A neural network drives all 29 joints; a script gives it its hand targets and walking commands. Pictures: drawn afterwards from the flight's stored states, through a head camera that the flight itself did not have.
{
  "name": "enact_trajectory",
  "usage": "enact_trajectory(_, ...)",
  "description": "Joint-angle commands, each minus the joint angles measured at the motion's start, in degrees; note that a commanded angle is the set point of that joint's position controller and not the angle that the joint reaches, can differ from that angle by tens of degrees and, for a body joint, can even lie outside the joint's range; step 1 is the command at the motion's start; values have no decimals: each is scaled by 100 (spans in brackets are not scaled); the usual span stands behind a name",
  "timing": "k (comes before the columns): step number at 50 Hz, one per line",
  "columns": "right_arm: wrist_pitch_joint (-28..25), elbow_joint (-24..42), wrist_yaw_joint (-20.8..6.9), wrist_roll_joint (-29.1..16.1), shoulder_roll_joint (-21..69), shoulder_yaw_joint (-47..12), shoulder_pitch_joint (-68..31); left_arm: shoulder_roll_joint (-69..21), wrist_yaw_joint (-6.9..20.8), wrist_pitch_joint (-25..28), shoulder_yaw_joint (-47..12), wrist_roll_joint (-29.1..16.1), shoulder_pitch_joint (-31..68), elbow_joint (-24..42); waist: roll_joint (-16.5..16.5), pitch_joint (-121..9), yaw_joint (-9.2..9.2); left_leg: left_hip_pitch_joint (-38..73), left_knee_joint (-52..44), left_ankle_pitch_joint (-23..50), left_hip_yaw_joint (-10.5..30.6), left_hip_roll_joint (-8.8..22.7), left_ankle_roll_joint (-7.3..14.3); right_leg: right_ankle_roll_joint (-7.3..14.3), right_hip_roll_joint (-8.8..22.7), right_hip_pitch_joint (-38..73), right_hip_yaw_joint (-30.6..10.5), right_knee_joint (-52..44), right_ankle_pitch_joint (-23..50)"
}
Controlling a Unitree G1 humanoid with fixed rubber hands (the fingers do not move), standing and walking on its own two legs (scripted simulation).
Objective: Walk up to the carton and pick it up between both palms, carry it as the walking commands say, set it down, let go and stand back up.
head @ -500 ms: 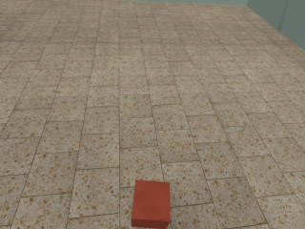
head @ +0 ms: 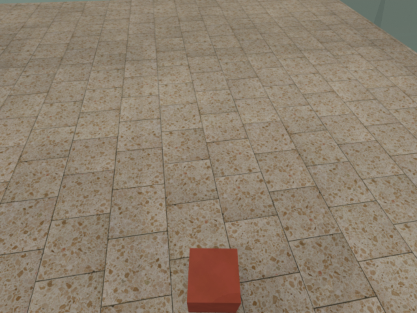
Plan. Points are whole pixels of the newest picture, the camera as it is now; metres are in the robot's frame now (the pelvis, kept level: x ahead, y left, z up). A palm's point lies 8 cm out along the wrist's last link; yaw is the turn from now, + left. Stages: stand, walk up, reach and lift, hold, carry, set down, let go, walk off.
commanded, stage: walk up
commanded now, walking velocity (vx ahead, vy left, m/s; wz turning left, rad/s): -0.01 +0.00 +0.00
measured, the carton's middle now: (212, 280) +0.37 -0.04 -0.69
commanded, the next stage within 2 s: stand in 0.08 s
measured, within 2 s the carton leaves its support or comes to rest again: neither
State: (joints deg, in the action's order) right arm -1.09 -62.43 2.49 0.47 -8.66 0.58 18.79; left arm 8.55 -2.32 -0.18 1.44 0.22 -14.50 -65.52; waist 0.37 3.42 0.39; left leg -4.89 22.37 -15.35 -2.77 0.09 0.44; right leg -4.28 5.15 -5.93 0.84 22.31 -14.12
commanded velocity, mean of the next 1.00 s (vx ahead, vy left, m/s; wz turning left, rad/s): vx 0.00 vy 0.00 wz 0.00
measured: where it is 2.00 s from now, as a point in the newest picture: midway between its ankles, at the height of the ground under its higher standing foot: outside the picture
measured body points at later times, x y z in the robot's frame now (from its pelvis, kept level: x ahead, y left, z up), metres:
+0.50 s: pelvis -0.01 -0.01 +0.00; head -0.01 -0.01 +0.45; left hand -0.04 +0.20 -0.16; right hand -0.04 -0.23 -0.16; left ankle -0.03 +0.11 -0.74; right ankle -0.02 -0.16 -0.74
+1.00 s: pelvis -0.04 -0.02 -0.02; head +0.02 -0.02 +0.43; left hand +0.15 +0.22 -0.14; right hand +0.15 -0.24 -0.14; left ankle -0.03 +0.11 -0.74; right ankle -0.02 -0.16 -0.74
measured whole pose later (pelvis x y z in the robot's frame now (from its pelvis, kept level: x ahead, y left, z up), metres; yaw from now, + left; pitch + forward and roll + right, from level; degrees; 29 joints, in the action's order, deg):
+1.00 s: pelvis -0.04 -0.02 -0.02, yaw +1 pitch +10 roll +0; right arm 37.0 -38.2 2.0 -4.3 -11.2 0.0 -5.9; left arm 14.4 -0.2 -36.2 -1.6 -4.0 6.2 -40.8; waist -0.4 -4.1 0.9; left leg -29.1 35.5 -16.7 -0.6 2.2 -0.9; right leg -1.8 2.9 -29.2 1.6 34.4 -15.4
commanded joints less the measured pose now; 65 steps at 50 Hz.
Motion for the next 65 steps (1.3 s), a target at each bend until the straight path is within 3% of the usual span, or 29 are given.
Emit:
enact_trajectory(1, -18, 53, 24, -29, -567, 109, 490, 496, -1, 23, 34, -43, -576, -23, -60, 172, -34, -57, -313, 1990, 186, 559, 46, 202, 220, -252, -5, -152, 1607)
enact_trajectory(7, 8, 30, 9, -36, -494, 98, 509, 434, -26, 35, 22, -7, -665, -118, 278, 83, 38, -35, -376, 1497, 228, 568, 53, 142, 212, -230, -10, -311, 1426)
enact_trajectory(9, 7, -9, 10, 2, -590, 86, 389, 481, 1, 37, 13, 2, -668, -68, -45, 223, -56, -222, -454, 1274, 236, 585, 67, 213, 232, -146, -99, -404, 1388)
enact_trajectory(11, 30, -22, -22, 2, -383, 73, 405, 424, 29, 31, -3, 7, -571, -90, 126, 364, 32, -226, -465, 1108, 244, 530, -14, 226, 212, -363, -110, -372, 1153)
enact_trajectory(13, 12, -13, -22, -6, -324, 42, 389, 269, 28, 12, -34, -31, -651, -78, -89, 152, -33, -236, -464, 1179, 290, 603, 2, 177, 166, -311, -54, -341, 1038)
enact_trajectory(17, 6, -69, -9, 32, -439, 72, 370, 415, 37, 52, -15, 12, -674, -115, 131, 156, -68, -166, -453, 1125, 347, 618, 57, 204, 160, -340, -34, -381, 1090)
enact_trajectory(24, -41, -155, -21, -16, -423, 47, 482, 347, 23, 56, -44, -10, -687, -132, -232, 140, -5, -349, -530, 906, 273, 586, 37, 238, 195, -196, -117, -467, 1062)
enact_trajectory(27, 4, -158, -37, -3, -366, 47, 454, 164, 41, 65, -94, -5, -805, -161, 127, 336, -61, -299, -498, 834, 375, 597, 15, 197, 137, -564, -72, -438, 870)
enact_trajectory(31, -2, -237, -7, 26, -289, 37, 669, 210, 36, 74, -88, 19, -803, -154, -131, 340, -4, -528, -515, 735, 289, 594, -29, 281, 184, -413, -146, -430, 830)
enact_trajectory(33, 8, -237, -22, 2, -223, 35, 622, 246, 40, 65, -88, 9, -787, -171, 102, 363, -15, -365, -523, 594, 371, 601, 1, 207, 126, -552, -16, -405, 832)
enact_trajectory(37, -70, -144, -30, 7, -301, 31, 506, 212, 27, 69, -58, 4, -798, -121, 11, 162, -37, -516, -485, 887, 317, 615, 39, 244, 153, -241, -138, -373, 1146)
enact_trajectory(38, 27, 4536, -82, -457, -1058, -240, -5114, 1060, 130, 39, -256, -433, 4683, 4452, -197, -1213, -268, -2493, 370, -1302, 197, -117, 136, 380, -650, -1530, 248, 809, -1060)
enact_trajectory(39, 646, 3029, 4, -407, -1253, 52, -4222, 852, -67, -551, -107, -419, 3490, 2942, -442, -1012, 25, -2957, 441, -1605, -370, 117, 109, 623, -608, -1492, 516, 1187, -1166)
enact_trajectory(40, 1143, 2916, 34, -397, -1290, -105, -2968, 1039, -121, -995, -277, -605, 2622, 2853, -143, -1090, 59, -2774, 540, -1420, -270, 219, 94, 696, -419, -1509, 613, 1013, -1085)
enact_trajectory(42, 2232, 2554, 19, -633, -1112, -261, -2323, 1128, -153, -1992, -438, -672, 1942, 2656, -135, -1057, 85, -2885, 282, -1636, -263, 243, 254, 608, -527, -1408, 780, 1129, -960)
enact_trajectory(43, 2881, 2413, -54, -695, -847, -334, -1991, 993, -157, -2601, -450, -590, 1684, 2607, -365, -657, 72, -3383, 226, -1507, -288, 224, 281, 477, -720, -1410, 809, 1274, -766)
enact_trajectory(45, 3825, 2141, -43, -818, -358, -299, -1373, 703, 13, -3552, -432, -757, 1081, 2215, -179, -1073, -40, -2966, 461, -436, -73, 38, 294, 528, -763, -1584, 495, 1177, 106)
enact_trajectory(46, 4095, 2041, -29, -745, -331, -262, -1141, 682, 101, -3840, -421, -645, 720, 2081, -119, -1029, 78, -2692, 574, 86, 84, -111, 313, 610, -742, -1670, 368, 1031, 350)
enact_trajectory(48, 4285, 2203, -42, -496, -265, -78, -1101, 516, 288, -4109, -395, -419, 669, 2314, -156, -1471, 60, -1906, 730, 1292, 281, -256, 225, 594, -797, -1628, 124, 802, 1208)
enact_trajectory(49, 4237, 2574, -71, -279, -271, 95, -1318, 536, 391, -4069, -327, -276, 733, 2454, -55, -1539, 171, -1686, 682, 1660, 357, -278, 201, 589, -866, -1547, 166, 753, 1563)
enact_trajectory(50, 4156, 2848, -99, -94, -159, 60, -1328, 658, 449, -3951, -62, -38, 881, 2808, -52, -1589, 122, -1809, 766, 1957, 322, -295, 146, 545, -819, -1349, 28, 769, 2084)
enact_trajectory(51, 4045, 3135, -117, -9, -140, 168, -1530, 644, 516, -3815, 53, 166, 1038, 3061, -314, -1561, 94, -1849, 681, 2056, 267, -287, 98, 542, -825, -1255, -11, 746, 2191)
enact_trajectory(52, 3910, 3531, -96, 161, 46, 243, -1712, 669, 559, -3639, 115, 273, 1184, 3356, 60, -1409, 21, -2029, 629, 1817, 304, -238, 151, 518, -814, -1260, 46, 749, 2119)
enact_trajectory(55, 3381, 4083, -71, 391, 84, 611, -2108, 652, 634, -3120, 534, 741, 1739, 4048, -337, -1940, -20, -2430, 1259, 2452, 231, -248, -20, 452, -828, -1684, -39, 1235, 2677)
enact_trajectory(57, 3065, 4151, -92, 385, 222, 558, -2025, 656, 731, -2811, 649, 711, 1712, 4072, -187, -2589, -93, -2639, 1649, 2666, 226, -279, -48, 389, -762, -1879, -87, 1590, 3116)
enact_trajectory(60, 2754, 4235, -69, 402, 327, 529, -1546, 768, 769, -2487, 729, 676, 1355, 4204, 13, -3212, 92, -2924, 2114, 2712, 192, -331, -102, 315, -688, -1888, -127, 2057, 3702)
enact_trajectory(61, 2667, 4480, -74, 297, 291, 457, -1694, 704, 772, -2364, 720, 581, 1314, 4397, -100, -3628, -103, -3018, 2226, 2953, 186, -346, -143, 288, -694, -1808, -172, 2260, 3872)
enact_trajectory(62, 2623, 4373, -58, 307, 338, 490, -1427, 748, 773, -2316, 664, 482, 1166, 4247, 63, -3834, -30, -3230, 2351, 2901, 166, -340, -141, 274, -686, -1737, -188, 2376, 4024)
enact_trajectory(65, 2582, 4303, -35, 210, 429, 447, -1486, 582, 754, -2281, 571, 328, 1233, 4109, 24, -3430, -67, -3451, 2356, 2175, 203, -350, -62, 296, -751, -2457, -98, 2526, 2918)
